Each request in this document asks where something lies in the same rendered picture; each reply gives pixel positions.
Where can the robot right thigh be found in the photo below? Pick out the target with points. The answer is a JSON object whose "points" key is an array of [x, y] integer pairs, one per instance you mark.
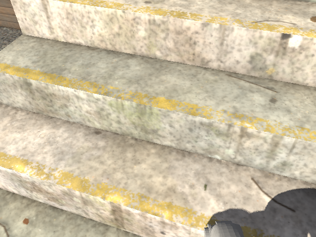
{"points": [[223, 228]]}

